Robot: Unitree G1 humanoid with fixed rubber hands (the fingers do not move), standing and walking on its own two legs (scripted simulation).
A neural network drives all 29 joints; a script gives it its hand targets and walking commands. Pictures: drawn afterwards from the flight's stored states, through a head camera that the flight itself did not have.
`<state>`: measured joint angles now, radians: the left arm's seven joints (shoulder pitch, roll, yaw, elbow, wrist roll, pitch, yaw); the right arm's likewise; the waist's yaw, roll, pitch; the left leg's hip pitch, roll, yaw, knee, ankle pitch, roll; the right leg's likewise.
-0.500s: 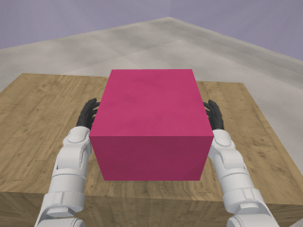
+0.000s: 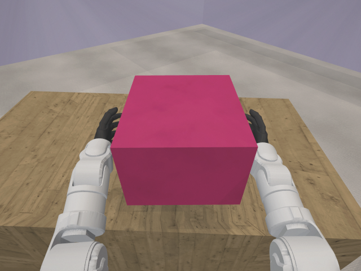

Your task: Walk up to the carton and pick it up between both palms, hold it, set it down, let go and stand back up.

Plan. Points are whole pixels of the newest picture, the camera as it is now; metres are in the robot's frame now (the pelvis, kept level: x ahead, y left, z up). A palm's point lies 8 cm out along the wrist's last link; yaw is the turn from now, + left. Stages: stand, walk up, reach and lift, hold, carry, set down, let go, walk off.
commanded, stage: reach and lift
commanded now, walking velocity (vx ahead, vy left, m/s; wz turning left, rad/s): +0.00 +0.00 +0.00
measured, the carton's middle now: (182, 134) +0.42 -0.02 +0.13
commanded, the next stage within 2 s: hold in 0.66 s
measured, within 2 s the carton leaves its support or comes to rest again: neither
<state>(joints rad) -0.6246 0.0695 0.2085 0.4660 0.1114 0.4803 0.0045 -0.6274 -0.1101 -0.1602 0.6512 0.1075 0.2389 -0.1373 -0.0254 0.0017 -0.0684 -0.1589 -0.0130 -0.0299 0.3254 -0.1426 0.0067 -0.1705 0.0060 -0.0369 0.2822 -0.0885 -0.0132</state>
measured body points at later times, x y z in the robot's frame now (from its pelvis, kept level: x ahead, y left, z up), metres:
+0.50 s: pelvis +0.03 +0.00 +0.00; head +0.00 +0.03 +0.45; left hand +0.40 +0.17 +0.14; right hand +0.40 -0.18 +0.14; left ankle +0.02 +0.11 -0.75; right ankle +0.04 -0.11 -0.75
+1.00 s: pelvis +0.02 +0.00 +0.00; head -0.02 +0.02 +0.45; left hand +0.39 +0.19 +0.17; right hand +0.41 -0.16 +0.17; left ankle +0.02 +0.11 -0.75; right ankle +0.04 -0.11 -0.75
